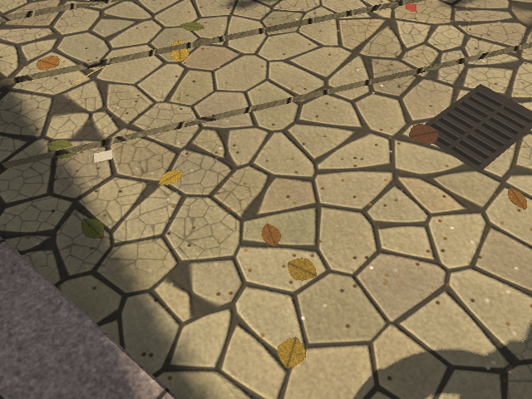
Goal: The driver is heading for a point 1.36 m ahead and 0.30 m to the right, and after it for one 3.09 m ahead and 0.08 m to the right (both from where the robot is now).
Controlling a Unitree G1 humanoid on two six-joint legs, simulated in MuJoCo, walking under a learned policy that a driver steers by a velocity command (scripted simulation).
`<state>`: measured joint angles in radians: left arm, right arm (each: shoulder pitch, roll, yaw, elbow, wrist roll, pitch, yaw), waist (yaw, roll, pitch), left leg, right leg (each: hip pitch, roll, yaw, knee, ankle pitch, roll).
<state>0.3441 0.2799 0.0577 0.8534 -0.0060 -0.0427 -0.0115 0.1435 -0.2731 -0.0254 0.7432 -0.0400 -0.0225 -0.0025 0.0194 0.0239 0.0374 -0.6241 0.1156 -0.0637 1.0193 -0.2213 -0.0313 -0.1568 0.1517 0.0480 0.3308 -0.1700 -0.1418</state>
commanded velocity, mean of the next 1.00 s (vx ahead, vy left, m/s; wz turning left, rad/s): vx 0.50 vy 0.00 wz -0.57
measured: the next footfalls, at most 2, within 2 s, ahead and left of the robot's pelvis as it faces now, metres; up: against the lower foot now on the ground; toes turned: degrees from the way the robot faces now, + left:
left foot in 0.28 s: +0.31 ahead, +0.14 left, +0.00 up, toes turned -12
right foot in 0.82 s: +0.54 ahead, -0.17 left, -0.12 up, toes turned -32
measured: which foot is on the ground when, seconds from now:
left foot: up 0.00-0.26, down 0.28-0.84, up 0.86-1.00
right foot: down 0.00-0.28, up 0.30-0.80, down 0.82-1.00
